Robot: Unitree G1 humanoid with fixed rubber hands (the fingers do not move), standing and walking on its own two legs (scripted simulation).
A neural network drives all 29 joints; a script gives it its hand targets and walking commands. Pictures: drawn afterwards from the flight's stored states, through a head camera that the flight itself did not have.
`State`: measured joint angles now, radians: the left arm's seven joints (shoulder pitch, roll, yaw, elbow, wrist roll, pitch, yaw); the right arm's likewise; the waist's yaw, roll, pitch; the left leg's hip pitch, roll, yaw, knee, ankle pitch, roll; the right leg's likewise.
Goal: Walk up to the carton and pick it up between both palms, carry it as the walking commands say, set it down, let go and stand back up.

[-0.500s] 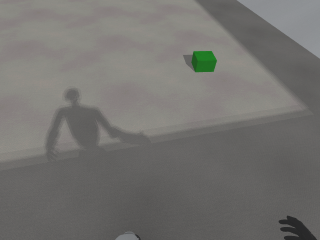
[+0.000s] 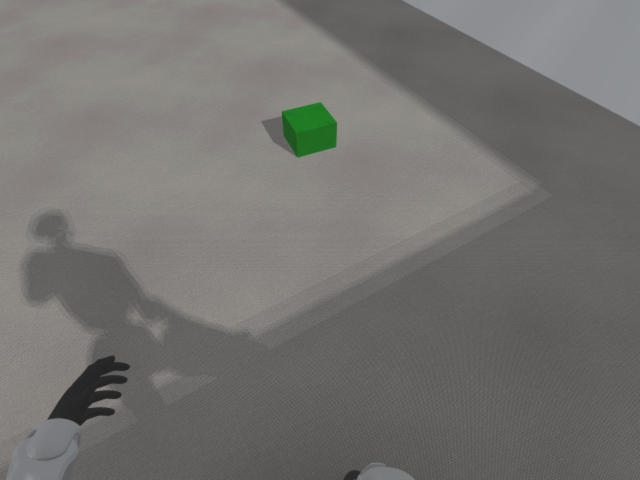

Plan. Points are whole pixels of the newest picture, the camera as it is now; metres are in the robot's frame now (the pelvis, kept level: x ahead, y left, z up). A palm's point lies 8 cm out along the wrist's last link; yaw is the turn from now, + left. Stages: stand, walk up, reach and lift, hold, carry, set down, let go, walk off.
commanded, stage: walk up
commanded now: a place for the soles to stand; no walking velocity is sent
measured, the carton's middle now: (309, 129) +1.75 -0.05 -0.68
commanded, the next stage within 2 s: none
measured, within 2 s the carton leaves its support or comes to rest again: neither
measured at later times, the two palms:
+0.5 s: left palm (67, 355) +0.34 +0.37 -0.08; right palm (488, 246) +0.46 -0.30 -0.03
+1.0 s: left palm (147, 180) +0.66 +0.30 -0.03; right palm (494, 204) +0.60 -0.38 -0.08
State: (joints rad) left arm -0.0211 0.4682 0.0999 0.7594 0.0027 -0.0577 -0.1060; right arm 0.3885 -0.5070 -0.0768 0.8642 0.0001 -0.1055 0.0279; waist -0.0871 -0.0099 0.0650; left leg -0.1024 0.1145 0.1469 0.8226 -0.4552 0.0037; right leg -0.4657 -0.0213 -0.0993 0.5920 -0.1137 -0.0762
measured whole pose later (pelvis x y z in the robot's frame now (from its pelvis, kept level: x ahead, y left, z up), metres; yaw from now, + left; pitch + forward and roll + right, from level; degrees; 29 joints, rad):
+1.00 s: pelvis +0.53 -0.04 +0.02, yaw +1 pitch -1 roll +0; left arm 0.20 0.46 0.10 0.73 0.01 -0.09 -0.06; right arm 0.32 -0.49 -0.05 0.81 -0.02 -0.09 0.05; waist 0.00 0.06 0.05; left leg -0.50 0.11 0.01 0.99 -0.31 0.00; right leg -0.29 0.00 -0.12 0.51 -0.21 -0.06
